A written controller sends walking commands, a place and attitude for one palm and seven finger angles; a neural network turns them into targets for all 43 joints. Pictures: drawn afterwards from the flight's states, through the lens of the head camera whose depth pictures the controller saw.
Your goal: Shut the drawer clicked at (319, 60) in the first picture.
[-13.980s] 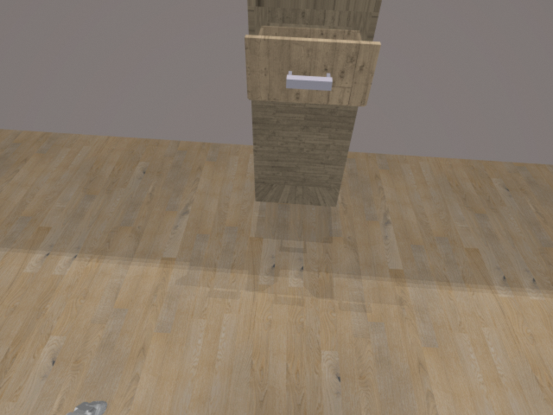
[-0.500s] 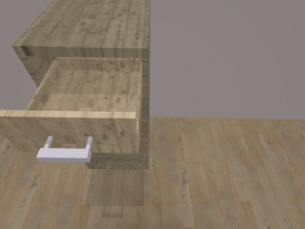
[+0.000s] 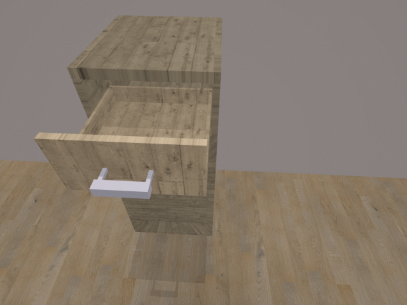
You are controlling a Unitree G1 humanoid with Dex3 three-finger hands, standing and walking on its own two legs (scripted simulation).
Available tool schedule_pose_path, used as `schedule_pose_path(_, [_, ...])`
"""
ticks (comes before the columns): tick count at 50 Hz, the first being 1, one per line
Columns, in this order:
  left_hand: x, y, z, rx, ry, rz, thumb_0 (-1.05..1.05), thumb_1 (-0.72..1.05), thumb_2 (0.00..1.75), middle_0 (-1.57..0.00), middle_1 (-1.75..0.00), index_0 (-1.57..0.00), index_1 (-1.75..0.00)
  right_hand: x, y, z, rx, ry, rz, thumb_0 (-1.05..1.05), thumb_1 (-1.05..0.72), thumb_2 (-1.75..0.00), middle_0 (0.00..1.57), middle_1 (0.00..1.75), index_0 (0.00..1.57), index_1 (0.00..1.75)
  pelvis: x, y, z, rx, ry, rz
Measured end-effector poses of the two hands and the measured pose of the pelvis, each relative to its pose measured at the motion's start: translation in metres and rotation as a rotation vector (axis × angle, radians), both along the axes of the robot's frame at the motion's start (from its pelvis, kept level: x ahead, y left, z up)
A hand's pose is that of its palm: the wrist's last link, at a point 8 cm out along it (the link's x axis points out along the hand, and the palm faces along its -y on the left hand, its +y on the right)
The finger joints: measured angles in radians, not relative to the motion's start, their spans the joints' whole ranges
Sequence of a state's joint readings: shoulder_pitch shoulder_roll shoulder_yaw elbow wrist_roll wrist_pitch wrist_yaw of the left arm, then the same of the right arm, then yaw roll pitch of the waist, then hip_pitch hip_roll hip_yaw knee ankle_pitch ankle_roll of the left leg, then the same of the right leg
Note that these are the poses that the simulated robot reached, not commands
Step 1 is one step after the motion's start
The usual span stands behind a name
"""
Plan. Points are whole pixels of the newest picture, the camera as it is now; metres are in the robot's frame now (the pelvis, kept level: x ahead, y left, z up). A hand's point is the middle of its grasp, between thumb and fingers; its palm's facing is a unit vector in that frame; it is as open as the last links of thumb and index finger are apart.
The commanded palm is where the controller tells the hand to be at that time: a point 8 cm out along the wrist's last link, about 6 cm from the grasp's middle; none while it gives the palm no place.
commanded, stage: come to a stop and stand still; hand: left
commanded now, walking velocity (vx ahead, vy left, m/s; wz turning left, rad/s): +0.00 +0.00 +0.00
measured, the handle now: (124, 181) +0.36 +0.21 +0.04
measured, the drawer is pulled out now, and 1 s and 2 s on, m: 0.24 0.24 0.24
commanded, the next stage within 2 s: look again from close up in 0.70 s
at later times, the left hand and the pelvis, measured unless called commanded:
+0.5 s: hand out of the picture +0.03 +0.15 -0.17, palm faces +0.01 -0.99 -0.15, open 7.4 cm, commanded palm none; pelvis +0.04 +0.00 +0.01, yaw -1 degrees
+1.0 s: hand out of the picture +0.05 +0.16 -0.16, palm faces +0.00 -0.98 -0.19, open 7.4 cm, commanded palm none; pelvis +0.05 +0.00 +0.01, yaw -1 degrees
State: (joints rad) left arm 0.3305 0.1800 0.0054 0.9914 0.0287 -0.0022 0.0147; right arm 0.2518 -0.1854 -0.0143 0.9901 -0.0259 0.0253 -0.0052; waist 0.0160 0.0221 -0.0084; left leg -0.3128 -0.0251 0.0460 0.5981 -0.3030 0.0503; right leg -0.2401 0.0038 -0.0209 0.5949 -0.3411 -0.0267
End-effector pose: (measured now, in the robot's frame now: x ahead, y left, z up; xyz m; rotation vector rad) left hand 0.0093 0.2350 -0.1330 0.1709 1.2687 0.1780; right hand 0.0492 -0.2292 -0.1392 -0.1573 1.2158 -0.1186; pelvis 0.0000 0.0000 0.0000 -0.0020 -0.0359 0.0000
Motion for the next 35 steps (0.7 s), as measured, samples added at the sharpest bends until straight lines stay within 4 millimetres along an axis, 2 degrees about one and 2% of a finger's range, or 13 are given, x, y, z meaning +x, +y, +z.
schedule_pose_path(4, [-0.028,-0.009,-0.005,-0.035,0.094,0.019,0.01,0.91,0.9,-0.2,-0.29,-0.2,-0.3,-0.015,0.001,0.001,-0.007,0.043,-0.02,0.01,-0.92,-0.9,0.2,0.3,0.2,0.3,0.004,0.002,0.002,-0.005,0.005,-0.002])
schedule_pose_path(7, [-0.038,-0.015,-0.009,-0.06,0.157,0.019,0.01,0.91,0.9,-0.2,-0.29,-0.2,-0.3,-0.03,0.006,0.001,-0.008,0.089,-0.038,0.01,-0.91,-0.9,0.2,0.3,0.2,0.3,0.008,0.003,0.003,-0.005,0.008,-0.008])
schedule_pose_path(11, [-0.038,-0.021,-0.007,-0.077,0.188,0.023,0.01,0.91,0.9,-0.2,-0.29,-0.2,-0.3,-0.048,0.013,0.002,0.004,0.17,-0.051,0.01,-0.91,-0.9,0.2,0.3,0.2,0.3,0.016,0.004,0.006,0.0,0.021,-0.008])
schedule_pose_path(15, [-0.029,-0.026,-0.005,-0.082,0.189,0.027,0.01,0.91,0.9,-0.2,-0.29,-0.2,-0.3,-0.055,0.02,0.002,0.02,0.227,-0.055,0.01,-0.91,-0.9,0.2,0.3,0.2,0.3,0.023,0.004,0.008,0.003,0.032,-0.006])
schedule_pose_path(23, [0.003,-0.03,-0.005,-0.079,0.159,0.002,0.01,0.91,0.9,-0.2,-0.29,-0.2,-0.3,-0.038,0.027,0.001,0.035,0.213,-0.068,0.01,-0.91,-0.9,0.2,0.3,0.2,0.3,0.035,0.001,0.01,0.006,0.032,-0.016])
schedule_pose_path(28, [0.023,-0.027,-0.005,-0.062,0.127,-0.01,0.02,0.92,0.9,-0.2,-0.29,-0.2,-0.3,-0.026,0.02,0.002,0.018,0.196,-0.071,0.02,-0.92,-0.9,0.2,0.3,0.2,0.3,0.041,0.0,0.01,0.008,0.027,-0.019])
schedule_pose_path(35, [0.037,-0.02,-0.003,-0.045,0.1,-0.017,0.02,0.92,0.9,-0.2,-0.29,-0.2,-0.3,-0.011,0.01,0.005,-0.002,0.164,-0.067,0.02,-0.92,-0.9,0.2,0.3,0.2,0.3,0.046,-0.001,0.011,0.01,0.026,-0.022])
